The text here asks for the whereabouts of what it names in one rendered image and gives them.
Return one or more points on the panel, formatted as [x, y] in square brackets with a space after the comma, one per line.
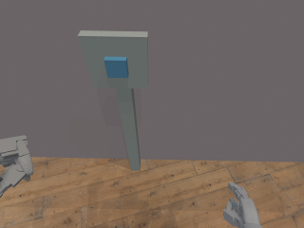
[98, 44]

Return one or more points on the button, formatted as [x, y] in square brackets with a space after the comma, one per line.
[116, 67]

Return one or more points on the left robot hand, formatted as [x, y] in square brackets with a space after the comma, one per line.
[14, 155]

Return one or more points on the right robot hand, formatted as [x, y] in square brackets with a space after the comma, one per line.
[240, 212]

